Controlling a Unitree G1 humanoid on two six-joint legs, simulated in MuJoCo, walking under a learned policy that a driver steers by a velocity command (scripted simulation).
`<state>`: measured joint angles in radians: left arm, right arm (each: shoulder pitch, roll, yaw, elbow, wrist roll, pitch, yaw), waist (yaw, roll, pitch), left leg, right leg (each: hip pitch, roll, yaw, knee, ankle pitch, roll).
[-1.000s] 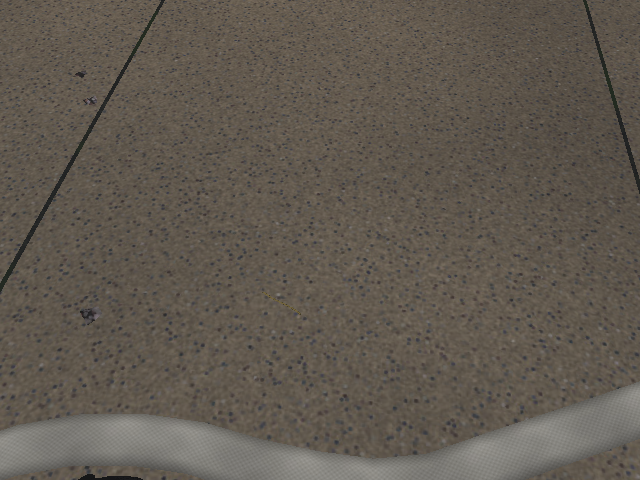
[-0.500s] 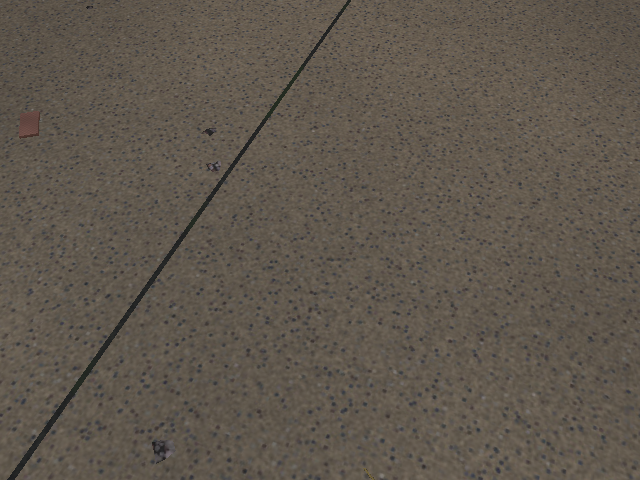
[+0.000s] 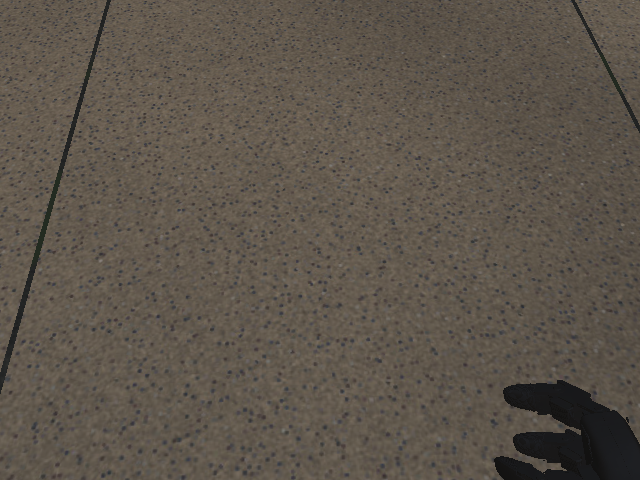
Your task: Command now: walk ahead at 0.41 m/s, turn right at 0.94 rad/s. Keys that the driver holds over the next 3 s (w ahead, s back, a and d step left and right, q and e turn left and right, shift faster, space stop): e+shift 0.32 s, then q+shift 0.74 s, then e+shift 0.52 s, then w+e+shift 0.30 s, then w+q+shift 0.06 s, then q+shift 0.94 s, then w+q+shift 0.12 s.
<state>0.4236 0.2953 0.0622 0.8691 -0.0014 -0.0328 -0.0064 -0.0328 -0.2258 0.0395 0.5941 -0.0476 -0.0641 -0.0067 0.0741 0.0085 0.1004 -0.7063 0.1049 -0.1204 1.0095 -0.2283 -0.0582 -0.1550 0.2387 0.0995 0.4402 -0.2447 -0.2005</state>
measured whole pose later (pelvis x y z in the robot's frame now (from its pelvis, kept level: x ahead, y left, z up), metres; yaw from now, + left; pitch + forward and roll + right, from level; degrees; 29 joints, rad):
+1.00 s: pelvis +0.17 +0.08 +0.00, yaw +1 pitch +1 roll -1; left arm 0.17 0.30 0.06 0.68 0.02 0.05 0.02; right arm 0.26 -0.31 -0.08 0.64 -0.01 0.05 0.02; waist -0.01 -0.05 0.05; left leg -0.28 -0.06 -0.02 0.58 -0.32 0.07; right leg -0.48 -0.05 -0.02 1.05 -0.49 0.05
